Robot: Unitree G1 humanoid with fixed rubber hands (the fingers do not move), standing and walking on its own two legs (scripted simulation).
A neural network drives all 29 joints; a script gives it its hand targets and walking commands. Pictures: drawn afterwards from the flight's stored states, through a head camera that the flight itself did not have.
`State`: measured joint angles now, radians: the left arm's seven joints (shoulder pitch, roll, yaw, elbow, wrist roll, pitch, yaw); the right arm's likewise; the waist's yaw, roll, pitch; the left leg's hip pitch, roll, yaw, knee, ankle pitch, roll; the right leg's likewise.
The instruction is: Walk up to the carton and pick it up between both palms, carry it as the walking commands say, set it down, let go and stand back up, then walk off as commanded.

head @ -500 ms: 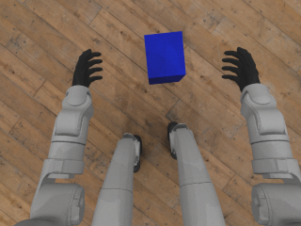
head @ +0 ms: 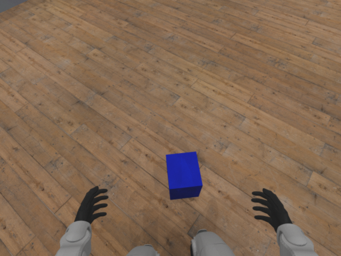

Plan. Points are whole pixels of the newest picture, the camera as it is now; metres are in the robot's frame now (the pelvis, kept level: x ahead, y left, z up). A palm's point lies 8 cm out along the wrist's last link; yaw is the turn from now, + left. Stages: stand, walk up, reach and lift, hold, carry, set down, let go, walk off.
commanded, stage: let go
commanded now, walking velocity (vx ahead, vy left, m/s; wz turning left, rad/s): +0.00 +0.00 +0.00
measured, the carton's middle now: (182, 176) +0.50 -0.07 -0.64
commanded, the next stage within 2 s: stand in 0.48 s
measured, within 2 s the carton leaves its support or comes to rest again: neither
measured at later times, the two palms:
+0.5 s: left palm (69, 236) +0.18 +0.24 -0.06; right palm (281, 230) +0.15 -0.24 -0.05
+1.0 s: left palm (64, 243) +0.17 +0.26 -0.08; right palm (286, 232) +0.15 -0.26 -0.07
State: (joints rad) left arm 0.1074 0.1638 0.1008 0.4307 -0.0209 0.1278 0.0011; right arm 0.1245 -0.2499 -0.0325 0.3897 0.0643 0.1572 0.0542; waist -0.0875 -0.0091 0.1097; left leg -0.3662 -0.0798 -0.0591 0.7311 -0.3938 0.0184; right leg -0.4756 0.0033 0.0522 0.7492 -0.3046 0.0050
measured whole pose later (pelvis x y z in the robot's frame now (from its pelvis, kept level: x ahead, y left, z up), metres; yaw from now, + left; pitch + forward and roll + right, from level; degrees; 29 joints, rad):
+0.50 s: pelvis +0.01 +0.01 +0.01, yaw +0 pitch -7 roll +0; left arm 0.26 0.17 0.10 0.40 -0.02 0.16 -0.03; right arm 0.20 -0.25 -0.02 0.39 0.03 0.25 0.08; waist -0.09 -0.01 0.11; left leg -0.14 -0.07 -0.06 0.64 -0.39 0.04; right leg -0.24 0.01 0.05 0.64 -0.29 0.02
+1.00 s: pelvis +0.03 +0.00 +0.01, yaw -1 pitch -3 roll +0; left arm 0.25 0.24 0.10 0.70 0.00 0.01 -0.02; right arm 0.20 -0.25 -0.02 0.64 0.01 0.01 -0.01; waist -0.09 0.00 0.02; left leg -0.16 -0.06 -0.06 0.62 -0.40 0.03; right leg -0.28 0.01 0.05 0.64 -0.31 0.01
